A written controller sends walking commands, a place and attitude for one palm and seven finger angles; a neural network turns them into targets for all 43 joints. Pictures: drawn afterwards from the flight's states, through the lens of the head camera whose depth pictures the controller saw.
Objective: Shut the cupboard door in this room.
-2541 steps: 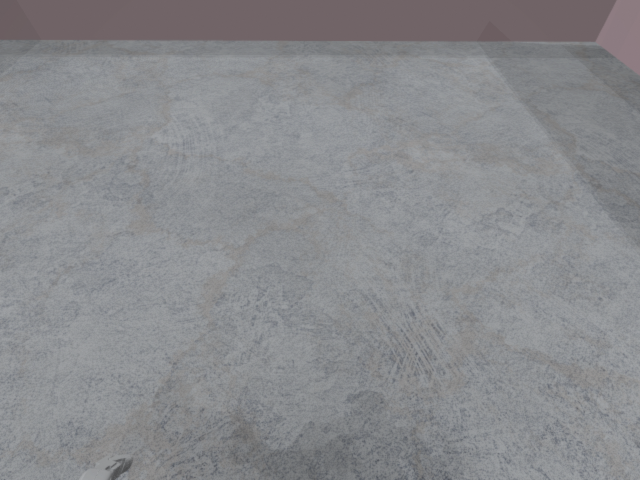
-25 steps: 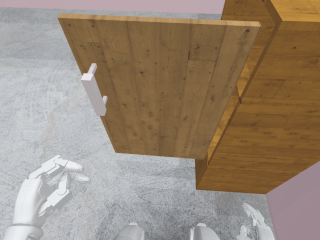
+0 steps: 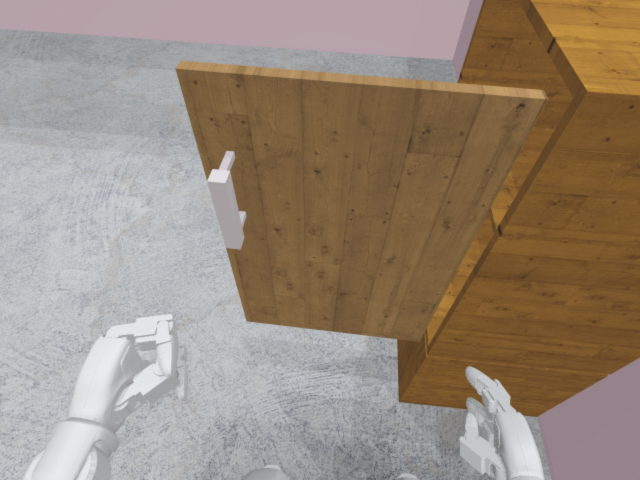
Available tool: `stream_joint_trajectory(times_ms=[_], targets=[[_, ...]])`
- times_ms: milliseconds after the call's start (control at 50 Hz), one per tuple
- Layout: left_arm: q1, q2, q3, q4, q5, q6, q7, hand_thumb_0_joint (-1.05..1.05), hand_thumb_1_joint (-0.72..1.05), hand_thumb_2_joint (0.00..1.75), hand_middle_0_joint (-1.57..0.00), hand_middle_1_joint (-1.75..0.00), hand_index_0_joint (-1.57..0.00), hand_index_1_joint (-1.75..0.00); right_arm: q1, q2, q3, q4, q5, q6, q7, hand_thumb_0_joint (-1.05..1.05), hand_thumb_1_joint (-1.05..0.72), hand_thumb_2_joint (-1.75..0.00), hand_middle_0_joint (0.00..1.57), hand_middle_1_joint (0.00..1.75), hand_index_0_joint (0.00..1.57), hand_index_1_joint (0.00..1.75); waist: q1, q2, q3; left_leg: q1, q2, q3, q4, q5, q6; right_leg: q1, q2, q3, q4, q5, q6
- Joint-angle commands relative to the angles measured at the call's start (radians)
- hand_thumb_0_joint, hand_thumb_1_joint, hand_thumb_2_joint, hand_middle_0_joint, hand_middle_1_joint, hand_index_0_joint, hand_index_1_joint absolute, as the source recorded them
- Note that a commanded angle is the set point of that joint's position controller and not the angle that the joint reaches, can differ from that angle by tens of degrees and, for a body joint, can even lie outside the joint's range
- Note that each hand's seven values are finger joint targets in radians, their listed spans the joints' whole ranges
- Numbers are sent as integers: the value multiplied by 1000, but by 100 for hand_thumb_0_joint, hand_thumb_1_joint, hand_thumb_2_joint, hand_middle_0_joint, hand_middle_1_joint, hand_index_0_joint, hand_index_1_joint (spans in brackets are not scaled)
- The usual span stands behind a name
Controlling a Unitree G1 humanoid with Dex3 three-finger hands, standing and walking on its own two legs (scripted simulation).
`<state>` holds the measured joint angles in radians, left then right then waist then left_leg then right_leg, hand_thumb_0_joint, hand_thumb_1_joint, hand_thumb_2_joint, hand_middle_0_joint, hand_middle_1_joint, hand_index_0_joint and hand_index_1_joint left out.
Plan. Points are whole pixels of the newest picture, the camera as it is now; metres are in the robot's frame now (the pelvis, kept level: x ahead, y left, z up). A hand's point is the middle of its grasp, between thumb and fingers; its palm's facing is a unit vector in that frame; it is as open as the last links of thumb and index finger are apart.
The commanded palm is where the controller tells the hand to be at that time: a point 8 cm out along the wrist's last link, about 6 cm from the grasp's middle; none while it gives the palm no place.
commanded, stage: raise the hand and make a fist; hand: left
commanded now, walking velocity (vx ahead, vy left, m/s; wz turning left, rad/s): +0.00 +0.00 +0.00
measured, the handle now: (231, 201) +0.44 +0.16 +0.09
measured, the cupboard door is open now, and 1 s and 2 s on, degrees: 89 89 89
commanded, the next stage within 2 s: bring the fist close to the handle in 0.54 s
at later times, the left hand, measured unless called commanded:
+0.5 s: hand (180, 344) +0.23 +0.17 +0.10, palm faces +0.01 -1.00 -0.05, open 3.1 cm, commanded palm +0.21 +0.21 +0.10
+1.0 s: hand (218, 331) +0.26 +0.14 +0.08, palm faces -0.10 -1.00 -0.02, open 3.1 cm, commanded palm +0.25 +0.20 +0.10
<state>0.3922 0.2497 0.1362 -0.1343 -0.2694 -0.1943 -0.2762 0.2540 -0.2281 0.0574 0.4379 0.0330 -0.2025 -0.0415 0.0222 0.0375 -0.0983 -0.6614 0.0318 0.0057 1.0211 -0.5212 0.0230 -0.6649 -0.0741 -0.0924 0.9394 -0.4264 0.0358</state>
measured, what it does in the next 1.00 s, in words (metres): stands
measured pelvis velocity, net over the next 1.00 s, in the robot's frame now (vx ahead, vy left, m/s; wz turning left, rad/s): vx -0.01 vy -0.03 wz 0.00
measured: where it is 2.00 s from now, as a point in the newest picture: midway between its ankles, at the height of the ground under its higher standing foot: outside the picture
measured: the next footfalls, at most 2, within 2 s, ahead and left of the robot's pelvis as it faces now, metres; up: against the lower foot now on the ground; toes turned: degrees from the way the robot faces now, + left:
none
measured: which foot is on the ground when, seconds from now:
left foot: down 0.00-1.00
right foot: down 0.00-1.00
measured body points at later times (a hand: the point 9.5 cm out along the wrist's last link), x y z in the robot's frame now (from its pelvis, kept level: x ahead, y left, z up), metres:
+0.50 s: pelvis +0.01 -0.03 +0.01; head +0.04 -0.03 +0.46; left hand +0.23 +0.22 +0.10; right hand +0.17 -0.26 -0.06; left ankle +0.00 +0.10 -0.68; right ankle +0.02 -0.15 -0.68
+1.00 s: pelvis -0.01 -0.03 +0.01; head +0.04 -0.04 +0.46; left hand +0.26 +0.19 +0.09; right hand +0.16 -0.27 -0.07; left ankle +0.00 +0.10 -0.68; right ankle +0.02 -0.15 -0.68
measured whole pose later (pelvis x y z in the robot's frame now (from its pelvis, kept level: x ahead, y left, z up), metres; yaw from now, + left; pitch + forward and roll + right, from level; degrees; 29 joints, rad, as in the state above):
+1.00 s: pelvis -0.01 -0.03 +0.01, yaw +0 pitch +8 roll -1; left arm 0.16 0.24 0.14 0.05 -0.28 -0.19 -0.29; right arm 0.27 -0.26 0.04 0.53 0.04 -0.20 -0.06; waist 0.00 0.04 -0.06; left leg -0.59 0.04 0.01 0.92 -0.46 -0.02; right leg -0.62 -0.06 -0.09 0.90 -0.40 0.00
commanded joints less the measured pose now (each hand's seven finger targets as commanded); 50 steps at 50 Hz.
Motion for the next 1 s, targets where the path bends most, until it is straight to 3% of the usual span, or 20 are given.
stream_joint_trajectory(times_ms=[0,40,60,120,140,160,180,260,360,440,520,540,560,600,660,740,800,860,900,980], targets=[[-148,181,150,-312,-37,-92,8,0,90,90,-130,-150,-130,-150,-22,-139,-68,-141,1,-58,-24,0,-90,-90,20,30,20,30,-5,50,-224,128,-27,-60,-238,330,-27,180,87,-3,-96,227,-65],[-142,169,164,-328,-52,-123,28,0,90,90,-130,-150,-130,-150,-18,-126,-62,-127,0,-65,-21,0,-90,-90,20,30,20,30,6,87,-232,160,-25,-60,-244,393,-36,191,90,-8,-92,266,-66],[-140,188,184,-311,-54,-128,38,0,90,90,-130,-150,-130,-150,-20,-129,-62,-117,-3,-65,-21,0,-90,-90,20,30,20,30,7,65,-223,150,-25,-57,-240,399,-33,202,92,-6,-98,278,-66],[-127,118,116,-210,-50,-105,21,0,90,90,-130,-150,-130,-150,-19,-135,-60,-95,4,-62,-14,0,-90,-90,20,30,20,30,-19,61,-143,127,-26,-49,-252,363,-34,183,89,-10,-120,266,-61],[-108,96,92,-168,-46,-85,7,0,90,90,-130,-150,-130,-150,-17,-140,-63,-92,6,-61,-12,0,-90,-90,20,30,20,30,-26,48,-118,114,-26,-47,-255,345,-33,174,87,-11,-128,255,-59],[-75,86,79,-108,-39,-58,-7,0,90,90,-130,-150,-130,-150,-18,-145,-68,-90,10,-57,-11,0,-90,-90,20,30,20,30,-29,-6,-95,97,-25,-46,-256,334,-28,180,86,-8,-144,248,-59],[-69,69,55,-106,-40,-40,-24,0,90,90,-130,-150,-130,-150,-18,-150,-70,-96,13,-57,-11,0,-90,-90,20,30,20,30,-28,-7,-89,92,-28,-41,-260,329,-26,186,81,-5,-151,252,-56],[-82,147,119,-137,-43,-10,-41,0,90,90,-130,-150,-130,-150,-28,-156,-79,-111,10,-56,-18,0,-90,-90,20,30,20,30,-9,-37,-139,100,-37,-27,-256,341,-18,243,71,17,-168,278,-54],[-161,205,212,-271,-64,-131,26,0,90,90,-130,-150,-130,-150,-30,-134,-73,-102,-7,-68,-22,0,-90,-90,20,30,20,30,13,-18,-203,118,-40,-22,-247,371,-22,279,75,29,-145,305,-56],[-125,113,129,-172,-56,-168,20,0,90,90,-130,-150,-130,-150,-26,-135,-74,-76,-1,-71,-12,0,-90,-90,20,30,20,30,-14,11,-132,92,-41,-11,-236,316,-24,220,72,35,-153,257,-54],[-88,100,70,-108,-40,-101,-38,0,90,90,-130,-150,-130,-150,-21,-150,-82,-83,11,-65,-13,0,-90,-90,20,30,20,30,-28,-14,-111,68,-44,-5,-227,279,-16,220,58,64,-192,214,-48],[-94,109,72,-124,-41,-87,-48,0,90,90,-130,-150,-130,-150,-25,-151,-83,-88,11,-64,-15,0,-90,-90,20,30,20,30,-25,-1,-123,70,-47,-5,-227,278,-14,229,54,71,-198,208,-48],[-92,137,95,-126,-40,-76,-48,0,90,90,-130,-150,-130,-150,-25,-153,-85,-90,10,-63,-18,0,-90,-90,20,30,20,30,-24,-40,-133,68,-44,-8,-222,286,-11,246,54,79,-201,210,-48],[-118,161,128,-169,-49,-78,-44,0,90,90,-130,-150,-130,-150,-37,-147,-84,-103,8,-60,-23,0,-90,-90,20,30,20,30,-16,-48,-151,69,-47,-5,-219,285,-11,257,50,89,-206,201,-43],[-203,201,193,-207,-69,-126,-8,0,90,90,-130,-150,-130,-150,-46,-141,-76,-88,0,-59,-32,0,-90,-90,20,30,20,30,-9,-54,-149,62,-43,-8,-213,281,-15,265,55,94,-200,184,-45],[-274,115,114,-162,-58,-171,16,0,90,90,-130,-150,-130,-150,-40,-136,-70,-65,2,-72,-28,0,-90,-90,20,30,20,30,-30,-3,-128,87,-41,-14,-225,247,-17,197,66,61,-177,156,-49],[-281,90,50,-67,-36,-130,-10,0,90,90,-130,-150,-130,-150,-29,-149,-72,-55,9,-70,-27,0,-90,-90,20,30,20,30,-47,-19,-96,69,-41,-13,-229,214,-13,175,61,67,-197,122,-45],[-313,124,58,0,-23,-72,-31,0,90,90,-130,-150,-130,-150,-23,-162,-74,-55,12,-58,-31,0,-90,-90,20,30,20,30,-42,-51,-94,51,-43,-15,-237,206,-10,195,53,83,-219,98,-45],[-346,148,95,-18,-27,-57,-28,0,90,90,-130,-150,-130,-150,-30,-160,-75,-68,10,-53,-33,0,-90,-90,20,30,20,30,-26,-61,-142,62,-45,-13,-244,224,-11,228,47,85,-216,117,-44],[-452,181,163,-65,-41,-92,21,0,90,90,-130,-150,-130,-150,-53,-144,-70,-68,3,-48,-35,0,-90,-90,20,30,20,30,-3,-39,-214,93,-45,-8,-255,272,-13,277,53,77,-192,180,-47]])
